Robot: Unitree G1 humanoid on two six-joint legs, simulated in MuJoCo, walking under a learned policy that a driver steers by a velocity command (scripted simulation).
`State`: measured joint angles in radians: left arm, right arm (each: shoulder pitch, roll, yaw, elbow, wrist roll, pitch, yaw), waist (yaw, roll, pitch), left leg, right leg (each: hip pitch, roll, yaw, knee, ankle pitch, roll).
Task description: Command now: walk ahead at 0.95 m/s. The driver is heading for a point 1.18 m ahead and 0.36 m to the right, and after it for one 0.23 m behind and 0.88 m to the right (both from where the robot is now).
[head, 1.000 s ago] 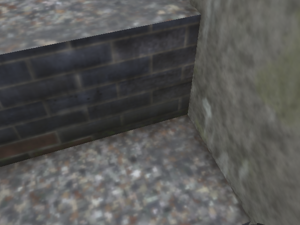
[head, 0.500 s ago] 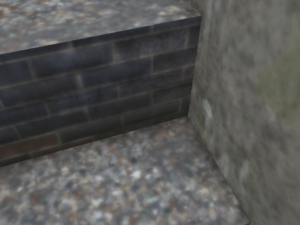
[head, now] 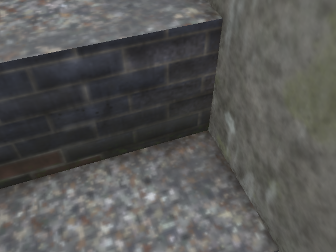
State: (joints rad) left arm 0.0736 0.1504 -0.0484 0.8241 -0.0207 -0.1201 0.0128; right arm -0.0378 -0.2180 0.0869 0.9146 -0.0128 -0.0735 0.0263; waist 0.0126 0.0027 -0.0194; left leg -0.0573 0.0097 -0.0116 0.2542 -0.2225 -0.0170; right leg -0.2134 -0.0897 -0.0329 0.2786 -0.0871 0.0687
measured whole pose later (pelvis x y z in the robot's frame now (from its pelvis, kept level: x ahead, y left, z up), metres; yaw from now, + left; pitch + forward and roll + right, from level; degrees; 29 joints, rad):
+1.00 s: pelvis +0.00 +0.00 +0.00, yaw +0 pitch +1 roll +0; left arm 0.07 0.15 -0.05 0.84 -0.02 -0.12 0.01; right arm -0.05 -0.22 0.09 0.92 -0.01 -0.07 0.03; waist 0.01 0.00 -0.01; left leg -0.05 0.01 -0.02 0.23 -0.21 -0.02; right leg -0.20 -0.09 -0.04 0.25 -0.07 0.07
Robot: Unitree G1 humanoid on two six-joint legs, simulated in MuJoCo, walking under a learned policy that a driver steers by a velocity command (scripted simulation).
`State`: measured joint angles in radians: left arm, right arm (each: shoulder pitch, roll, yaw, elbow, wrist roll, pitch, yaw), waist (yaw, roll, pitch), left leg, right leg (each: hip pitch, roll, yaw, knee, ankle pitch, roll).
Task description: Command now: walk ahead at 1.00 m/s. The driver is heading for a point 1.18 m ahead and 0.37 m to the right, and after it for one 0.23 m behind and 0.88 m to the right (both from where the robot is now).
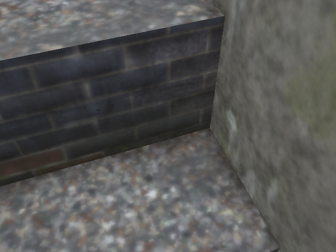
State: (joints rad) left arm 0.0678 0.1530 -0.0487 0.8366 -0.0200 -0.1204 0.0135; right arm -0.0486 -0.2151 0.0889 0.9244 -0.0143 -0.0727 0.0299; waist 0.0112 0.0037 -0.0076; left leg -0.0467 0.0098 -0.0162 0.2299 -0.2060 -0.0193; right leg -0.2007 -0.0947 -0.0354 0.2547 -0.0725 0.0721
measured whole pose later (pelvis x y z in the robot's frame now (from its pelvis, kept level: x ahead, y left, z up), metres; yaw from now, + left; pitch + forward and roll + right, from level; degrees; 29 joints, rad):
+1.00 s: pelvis +0.00 +0.00 +0.00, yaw +0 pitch +1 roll +0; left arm 0.07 0.16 -0.05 0.84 -0.02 -0.12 0.01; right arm -0.05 -0.23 0.09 0.92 -0.02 -0.07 0.03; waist 0.01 0.00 -0.01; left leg -0.05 0.01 -0.02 0.23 -0.20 -0.02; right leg -0.20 -0.10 -0.04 0.25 -0.07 0.07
